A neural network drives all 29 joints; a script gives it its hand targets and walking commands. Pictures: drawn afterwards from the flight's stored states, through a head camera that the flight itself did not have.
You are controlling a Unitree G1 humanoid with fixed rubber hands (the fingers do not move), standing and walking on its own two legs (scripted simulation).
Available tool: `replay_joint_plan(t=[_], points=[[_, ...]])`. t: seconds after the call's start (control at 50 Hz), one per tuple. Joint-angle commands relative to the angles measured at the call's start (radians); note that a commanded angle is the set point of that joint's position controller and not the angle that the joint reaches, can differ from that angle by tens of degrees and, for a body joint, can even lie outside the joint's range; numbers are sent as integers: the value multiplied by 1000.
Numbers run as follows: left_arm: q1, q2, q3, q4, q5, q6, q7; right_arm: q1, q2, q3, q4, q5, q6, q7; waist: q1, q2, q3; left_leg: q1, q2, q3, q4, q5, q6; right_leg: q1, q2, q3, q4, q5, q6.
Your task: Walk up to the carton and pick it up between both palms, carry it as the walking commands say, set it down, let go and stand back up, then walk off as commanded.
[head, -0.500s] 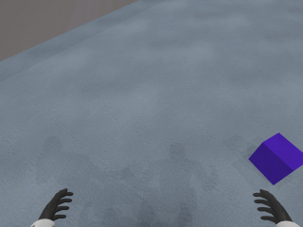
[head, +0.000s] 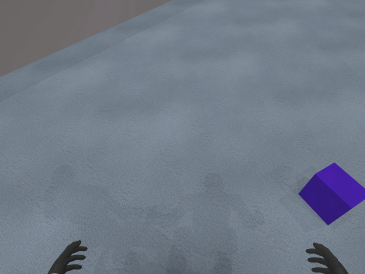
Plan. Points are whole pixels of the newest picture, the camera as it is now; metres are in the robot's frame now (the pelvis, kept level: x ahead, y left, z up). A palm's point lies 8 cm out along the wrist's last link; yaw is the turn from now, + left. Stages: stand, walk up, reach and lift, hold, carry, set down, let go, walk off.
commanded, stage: stand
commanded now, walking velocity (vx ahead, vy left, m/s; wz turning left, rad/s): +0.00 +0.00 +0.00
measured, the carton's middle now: (331, 194) +0.60 -0.75 -0.65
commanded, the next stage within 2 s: walk up in 1.64 s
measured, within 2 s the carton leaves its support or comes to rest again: neither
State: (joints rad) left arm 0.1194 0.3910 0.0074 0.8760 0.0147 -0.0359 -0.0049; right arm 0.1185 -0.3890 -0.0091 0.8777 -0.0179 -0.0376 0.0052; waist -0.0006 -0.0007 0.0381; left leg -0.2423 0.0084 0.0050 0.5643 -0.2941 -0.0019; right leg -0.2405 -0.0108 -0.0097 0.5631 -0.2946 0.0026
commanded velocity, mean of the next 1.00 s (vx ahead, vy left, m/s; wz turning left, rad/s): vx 0.00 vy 0.00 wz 0.00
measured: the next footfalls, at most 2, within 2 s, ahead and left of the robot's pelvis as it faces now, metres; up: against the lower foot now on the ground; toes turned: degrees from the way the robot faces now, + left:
none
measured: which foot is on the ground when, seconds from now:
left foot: down 0.00-1.00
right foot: down 0.00-1.00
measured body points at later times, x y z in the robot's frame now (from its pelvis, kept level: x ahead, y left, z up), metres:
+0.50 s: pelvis +0.00 +0.00 +0.01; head +0.00 +0.00 +0.46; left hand +0.11 +0.31 -0.10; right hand +0.11 -0.31 -0.10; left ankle +0.01 +0.12 -0.73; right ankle +0.01 -0.12 -0.73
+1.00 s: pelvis +0.00 +0.00 +0.02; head +0.01 +0.00 +0.46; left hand +0.11 +0.32 -0.10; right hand +0.11 -0.32 -0.10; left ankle +0.01 +0.12 -0.73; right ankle +0.01 -0.12 -0.73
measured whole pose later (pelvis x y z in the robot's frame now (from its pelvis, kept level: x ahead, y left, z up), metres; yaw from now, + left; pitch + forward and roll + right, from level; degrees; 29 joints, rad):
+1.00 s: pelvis +0.00 +0.00 +0.02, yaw +0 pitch -2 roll +0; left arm 0.08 0.40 0.00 1.06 0.01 -0.02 0.00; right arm 0.08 -0.40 -0.01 1.05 -0.01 -0.02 0.00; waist 0.00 0.00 0.04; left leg -0.13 0.01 0.00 0.35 -0.19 -0.01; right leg -0.13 -0.01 -0.01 0.35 -0.19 0.01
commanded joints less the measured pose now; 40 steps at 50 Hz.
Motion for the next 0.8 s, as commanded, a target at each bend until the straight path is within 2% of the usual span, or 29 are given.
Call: replay_joint_plan(t=[0.0,0.36,0.78], points=[[-49,166,35,-32,-2,-11,3,-49,-166,-35,-32,2,-11,-3,0,3,-67,28,92,-97,-130,156,50,31,-91,96,-127,154,-53],[-74,173,25,90,-3,-3,5,-74,-172,-28,89,4,-2,-5,0,1,-54,90,107,-95,-236,178,32,92,-108,98,-236,172,-36],[-73,178,24,133,-4,4,8,-71,-178,-26,130,5,4,-8,0,2,-50,107,114,-96,-265,191,28,109,-114,96,-265,182,-32]])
